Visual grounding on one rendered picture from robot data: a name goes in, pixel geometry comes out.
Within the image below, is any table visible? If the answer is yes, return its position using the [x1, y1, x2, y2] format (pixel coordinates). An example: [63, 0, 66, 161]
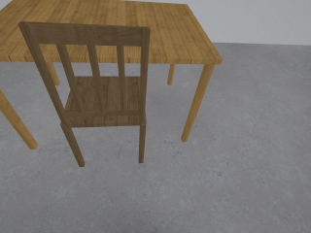
[0, 0, 223, 150]

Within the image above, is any chair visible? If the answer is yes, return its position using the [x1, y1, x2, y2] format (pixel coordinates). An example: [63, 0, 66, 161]
[18, 21, 151, 167]

